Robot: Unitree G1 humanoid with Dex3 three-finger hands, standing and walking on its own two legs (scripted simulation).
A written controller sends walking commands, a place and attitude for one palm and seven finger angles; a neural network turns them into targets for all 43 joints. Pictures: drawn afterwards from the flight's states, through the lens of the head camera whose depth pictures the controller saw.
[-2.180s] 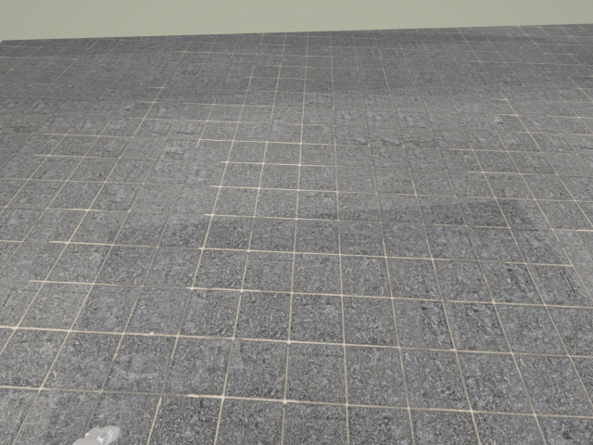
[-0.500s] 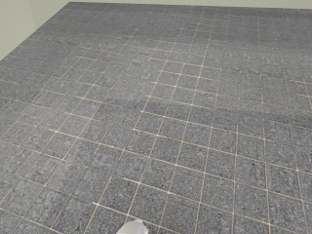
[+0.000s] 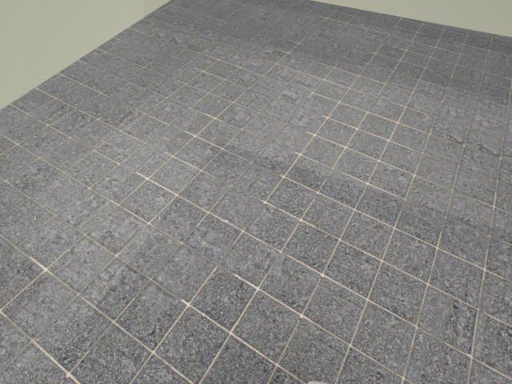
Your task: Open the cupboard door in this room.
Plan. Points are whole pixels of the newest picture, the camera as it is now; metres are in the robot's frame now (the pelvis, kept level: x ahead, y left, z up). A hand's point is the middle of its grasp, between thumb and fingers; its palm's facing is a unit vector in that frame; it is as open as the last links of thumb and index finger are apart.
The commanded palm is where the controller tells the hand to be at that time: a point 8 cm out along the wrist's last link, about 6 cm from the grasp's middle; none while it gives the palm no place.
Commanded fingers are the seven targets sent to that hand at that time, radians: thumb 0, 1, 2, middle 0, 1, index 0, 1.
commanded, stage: turn or walk to find it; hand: left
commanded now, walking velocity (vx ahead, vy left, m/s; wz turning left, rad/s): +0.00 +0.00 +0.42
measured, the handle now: out of the picture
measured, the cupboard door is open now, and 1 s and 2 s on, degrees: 0 0 0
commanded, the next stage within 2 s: stand and wait in 1.24 s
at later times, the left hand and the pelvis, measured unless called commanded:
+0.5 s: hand out of the picture -0.04 +0.22 -0.19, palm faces +0.28 -0.94 -0.20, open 7.4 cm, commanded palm none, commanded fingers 0.00 0.90 0.90 -0.20 -0.30 -0.20 -0.30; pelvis -0.03 +0.02 -0.01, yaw +13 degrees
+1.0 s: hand out of the picture -0.01 +0.23 -0.15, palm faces +0.40 -0.88 -0.25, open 7.4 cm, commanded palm none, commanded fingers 0.00 0.90 0.90 -0.20 -0.30 -0.20 -0.30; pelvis -0.05 +0.00 +0.00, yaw +23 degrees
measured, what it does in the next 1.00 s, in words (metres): steps on the spot, turning left: right foot, then left foot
